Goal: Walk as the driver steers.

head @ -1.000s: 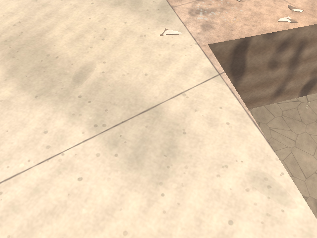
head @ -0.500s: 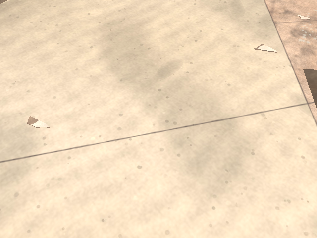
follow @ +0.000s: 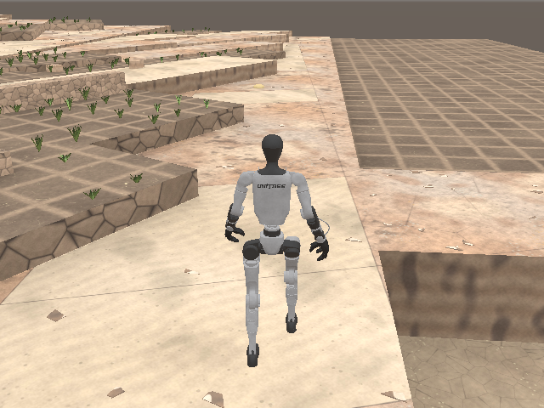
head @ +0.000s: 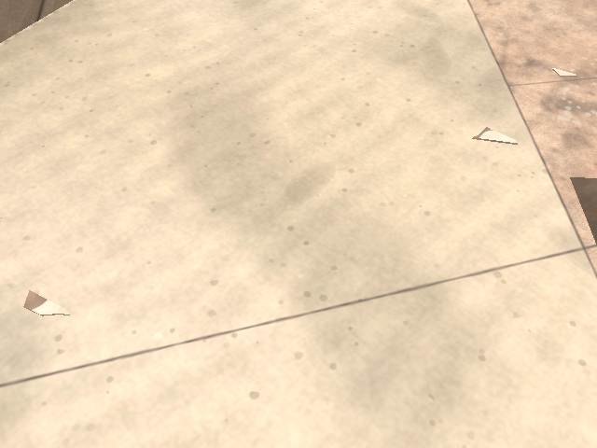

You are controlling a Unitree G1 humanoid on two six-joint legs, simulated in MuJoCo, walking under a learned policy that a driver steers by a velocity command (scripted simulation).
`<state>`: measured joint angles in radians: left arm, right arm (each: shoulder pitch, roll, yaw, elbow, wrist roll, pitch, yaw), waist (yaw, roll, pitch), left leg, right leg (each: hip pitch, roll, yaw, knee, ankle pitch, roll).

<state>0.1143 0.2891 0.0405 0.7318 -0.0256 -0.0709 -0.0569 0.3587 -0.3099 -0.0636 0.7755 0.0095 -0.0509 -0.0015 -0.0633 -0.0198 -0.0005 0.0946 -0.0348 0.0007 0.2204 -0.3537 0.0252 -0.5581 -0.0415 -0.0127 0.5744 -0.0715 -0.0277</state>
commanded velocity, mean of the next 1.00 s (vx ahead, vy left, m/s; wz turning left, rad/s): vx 0.37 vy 0.00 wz -0.33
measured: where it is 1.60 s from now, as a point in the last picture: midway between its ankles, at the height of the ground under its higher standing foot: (341, 437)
